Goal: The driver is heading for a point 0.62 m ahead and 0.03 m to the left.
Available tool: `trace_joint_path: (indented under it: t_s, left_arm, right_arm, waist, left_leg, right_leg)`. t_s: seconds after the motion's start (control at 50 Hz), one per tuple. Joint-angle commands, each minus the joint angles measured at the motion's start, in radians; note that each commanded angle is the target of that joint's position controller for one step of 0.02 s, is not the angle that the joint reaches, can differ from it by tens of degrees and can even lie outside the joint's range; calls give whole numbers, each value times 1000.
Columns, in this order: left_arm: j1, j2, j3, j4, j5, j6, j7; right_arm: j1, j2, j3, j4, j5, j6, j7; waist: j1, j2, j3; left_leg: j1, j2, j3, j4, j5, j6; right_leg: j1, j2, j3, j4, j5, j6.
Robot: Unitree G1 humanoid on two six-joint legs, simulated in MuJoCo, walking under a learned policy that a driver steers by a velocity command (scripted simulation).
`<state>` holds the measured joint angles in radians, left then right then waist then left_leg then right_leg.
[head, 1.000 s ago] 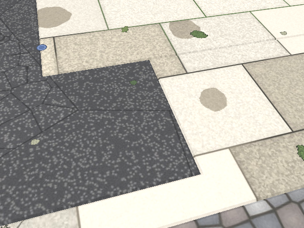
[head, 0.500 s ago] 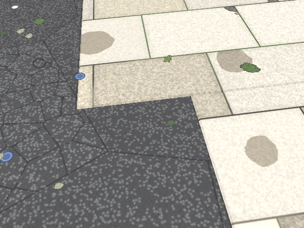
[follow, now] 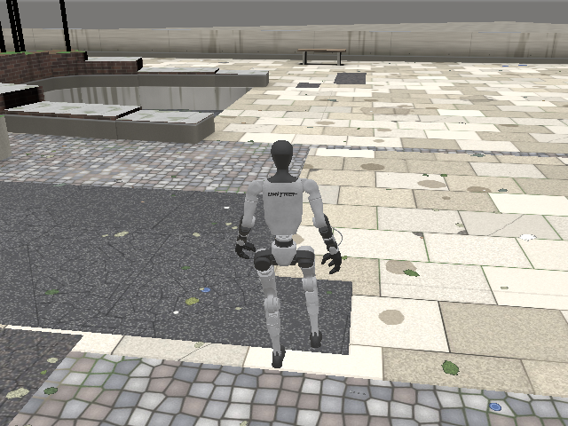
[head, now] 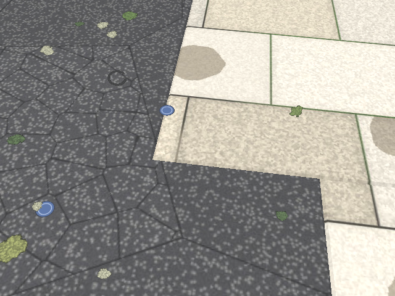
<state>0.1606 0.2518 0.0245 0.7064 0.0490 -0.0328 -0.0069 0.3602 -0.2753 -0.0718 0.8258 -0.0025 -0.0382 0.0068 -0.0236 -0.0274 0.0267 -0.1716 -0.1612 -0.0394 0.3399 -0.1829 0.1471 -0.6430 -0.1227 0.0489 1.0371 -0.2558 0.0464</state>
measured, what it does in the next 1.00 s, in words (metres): walks ahead, turning left: right foot, then left foot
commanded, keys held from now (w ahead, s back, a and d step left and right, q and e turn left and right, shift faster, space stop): w+q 0.26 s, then w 0.46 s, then no key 0.28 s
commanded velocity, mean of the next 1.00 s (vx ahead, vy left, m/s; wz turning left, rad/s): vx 0.44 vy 0.00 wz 0.29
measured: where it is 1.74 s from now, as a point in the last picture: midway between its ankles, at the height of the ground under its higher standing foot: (182, 284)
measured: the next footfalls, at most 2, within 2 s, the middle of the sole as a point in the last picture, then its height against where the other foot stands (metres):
right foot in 0.28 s outside the picture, level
left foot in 0.76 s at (153, 289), level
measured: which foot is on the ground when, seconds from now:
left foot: down 0.00-0.28, up 0.30-0.74, down 0.76-1.00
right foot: up 0.00-0.26, down 0.28-0.78, up 0.80-1.00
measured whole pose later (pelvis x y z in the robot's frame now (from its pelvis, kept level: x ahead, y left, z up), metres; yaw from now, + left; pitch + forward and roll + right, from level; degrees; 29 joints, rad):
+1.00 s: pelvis +0.46 +0.06 +0.01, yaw +15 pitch +0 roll -1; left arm 0.25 0.25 0.04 0.85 0.02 -0.01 -0.01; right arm 0.28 -0.21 -0.01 0.85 -0.01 -0.06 0.00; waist 0.01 -0.04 0.05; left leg -0.20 -0.04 0.07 0.35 -0.15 0.08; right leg -0.48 -0.03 -0.01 0.93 -0.32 0.00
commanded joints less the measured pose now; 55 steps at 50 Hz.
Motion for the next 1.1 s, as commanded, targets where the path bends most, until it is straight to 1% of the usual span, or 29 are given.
trace_joint_path:
  t_s: [0.02, 0.12, 0.18, 0.22, 0.24, 0.26, 0.28, 0.3, 0.32, 0.34, 0.36, 0.4, 0.48, 0.6, 0.66, 0.7, 0.72, 0.74, 0.76, 0.78, 0.8, 0.82, 0.84, 0.86, 0.88, 0.94, 0.98, 1.04, 1.1]
  left_arm:
    - [-24, 71, 15, -64, -1, 7, -2]
    - [-183, 74, 7, -113, -11, -2, -9]
    - [-233, 84, 3, -140, -18, -18, -12]
    - [-160, 106, 9, -127, -22, -27, -8]
    - [-73, 128, 18, -101, -24, -32, 0]
    - [56, 152, 31, -65, -20, -42, 11]
    - [208, 212, 48, -45, -1, -53, 27]
    - [267, 306, 70, -50, 21, -46, 36]
    - [227, 267, 72, -42, -3, -31, 28]
    - [155, 173, 52, -49, -11, -28, 23]
    - [114, 113, 37, -41, -15, -31, 15]
    - [113, 91, 29, -7, -17, -42, 12]
    - [168, 114, 38, 45, -33, -73, -4]
    - [223, 129, 44, 96, -39, -66, -13]
    - [274, 157, 52, 125, -38, -59, -14]
    - [283, 171, 55, 139, -36, -50, -11]
    - [279, 175, 55, 145, -37, -45, -9]
    - [290, 157, 49, 158, -39, -40, -6]
    - [293, 126, 37, 150, -43, -41, -2]
    - [339, 32, 9, 97, -68, -45, -4]
    - [343, 102, 31, 113, -45, -34, 11]
    - [306, 113, 38, 117, -37, -21, 16]
    - [274, 80, 28, 118, -38, -19, 13]
    - [264, 66, 26, 125, -39, -10, 11]
    - [266, 66, 27, 130, -28, 2, 8]
    - [291, 42, 26, 155, -24, 27, 0]
    - [258, 22, 18, 158, -23, 33, 1]
    - [179, 13, 8, 155, -24, 39, 14]
    - [147, 20, 5, 165, -30, 37, 27]
  right_arm:
    - [33, -140, -34, -59, 3, -18, -2]
    - [127, -150, -38, -49, -3, -13, -8]
    - [138, -165, -41, -55, -15, -11, -17]
    - [83, -180, -44, -71, -16, -12, -22]
    - [48, -189, -45, -81, -16, -16, -19]
    - [25, -188, -43, -82, -9, -22, -11]
    - [30, -135, -27, -96, 2, -32, 0]
    - [140, -35, -5, -122, 29, -35, -2]
    - [161, -106, -8, -105, -8, -27, -7]
    - [107, -118, -11, -84, -23, -18, -5]
    - [41, -105, -5, -91, -30, -16, 4]
    - [7, -83, 1, -101, -38, -4, 21]
    - [-29, -65, 10, -109, -42, 9, 33]
    - [-271, -20, 48, -177, -34, -2, 50]
    - [-324, -37, 48, -193, -29, -6, 43]
    - [-317, -49, 44, -195, -31, -11, 34]
    - [-272, -52, 40, -181, -36, -15, 29]
    - [-168, -62, 31, -140, -48, -26, 20]
    - [-18, -100, 17, -99, -67, -38, 8]
    - [96, -211, -8, -95, -81, -40, -8]
    - [115, -219, -18, -78, -23, -26, -11]
    - [47, -167, -4, -79, -4, -25, -9]
    - [-22, -98, 15, -83, -3, -30, -8]
    - [-72, -54, 29, -82, -4, -32, -7]
    - [-107, -33, 36, -78, -1, -32, -10]
    - [-114, -49, 35, -56, -8, -42, -13]
    - [-120, -48, 38, -36, -11, -44, -15]
    - [-82, -50, 40, 6, -13, -37, -17]
    - [-57, -52, 40, 41, -15, -24, -19]
  waist:
    - [2, 69, -4]
    - [-68, 92, -4]
    - [-78, 101, 0]
    - [-27, 115, -9]
    - [15, 118, -38]
    - [83, 79, -99]
    - [144, -6, -225]
    - [101, -223, -356]
    - [69, -210, -331]
    - [51, -73, -166]
    - [48, -1, -77]
    - [22, -69, -17]
    - [6, -81, -26]
    - [53, -76, 19]
    - [70, -70, 20]
    - [61, -67, 21]
    - [35, -57, 6]
    - [-8, -15, -38]
    - [-66, 30, -144]
    - [-79, 238, -285]
    - [-79, 256, -313]
    - [-38, 154, -215]
    - [-9, 120, -136]
    - [23, 113, -88]
    - [49, 132, -61]
    - [84, 122, -92]
    - [89, 117, -85]
    - [53, 147, -77]
    - [34, 132, -70]
  left_leg:
    - [-4, 237, -236, -127, 331, 103]
    - [132, 246, -287, -64, 371, 82]
    - [179, 271, -335, -7, 434, 77]
    - [135, 275, -356, 39, 468, 42]
    - [92, 258, -355, 104, 546, 20]
    - [45, 207, -320, 254, 574, -5]
    - [-53, 152, -250, 496, 408, -32]
    - [-336, -2, -118, 798, -229, -73]
    - [-457, 38, -101, 911, -347, -68]
    - [-474, 93, -106, 937, -253, -70]
    - [-455, 121, -93, 889, -188, -75]
    - [-407, 156, -80, 804, -161, -89]
    - [-421, 157, -62, 727, -109, -107]
    - [-362, 214, 56, 376, 84, -127]
    - [-304, 200, 87, 284, 68, -112]
    - [-260, 184, 100, 234, 19, -88]
    - [-187, 163, 113, 187, 9, -74]
    - [-49, 139, 110, 116, 28, -55]
    - [157, 218, 24, 105, 53, -23]
    - [441, 528, -357, 84, 210, 86]
    - [401, 608, -530, 19, 527, 158]
    - [316, 555, -364, 46, 658, 154]
    - [217, 507, -252, 30, 727, 130]
    - [141, 455, -176, -4, 707, 85]
    - [74, 415, -125, -34, 702, 60]
    - [0, 383, -37, -55, 816, 65]
    - [-24, 361, 8, -57, 786, 57]
    - [-29, 348, 24, -47, 721, 49]
    - [-31, 367, -15, -27, 578, 50]
  right_leg:
    - [-26, 22, -46, -119, 131, 20]
    - [-67, 63, -37, -301, 216, 10]
    - [-24, 96, -30, -396, 188, -11]
    - [135, 121, -20, -478, 136, -37]
    - [277, 150, -31, -506, 93, -54]
    - [462, 151, -33, -570, 117, -78]
    - [689, -8, 113, -598, -10, -126]
    - [947, -294, 554, -665, -98, -241]
    - [880, -313, 776, -746, -216, -292]
    - [730, -269, 632, -767, -268, -279]
    - [614, -209, 483, -784, -190, -257]
    - [500, -121, 290, -821, 11, -219]
    - [497, -104, 161, -853, 254, -243]
    - [461, -57, 19, -900, 259, -225]
    - [508, -91, 27, -864, 310, -213]
    - [549, -114, 33, -815, 364, -204]
    - [556, -108, 19, -750, 439, -192]
    - [549, -60, -28, -592, 576, -168]
    - [465, -10, -69, -390, 508, -136]
    - [176, 111, -156, -38, 75, -76]
    - [86, 181, -85, 132, -300, -74]
    - [68, 128, -16, 186, -278, -80]
    - [69, 103, -14, 153, -240, -79]
    - [97, 73, -18, 87, -203, -76]
    - [140, 64, -25, 40, -167, -65]
    - [244, 93, -48, -15, -77, -45]
    - [274, 90, -55, -133, -27, -40]
    - [327, 96, -77, -291, 34, -45]
    - [384, 102, -79, -397, 41, -61]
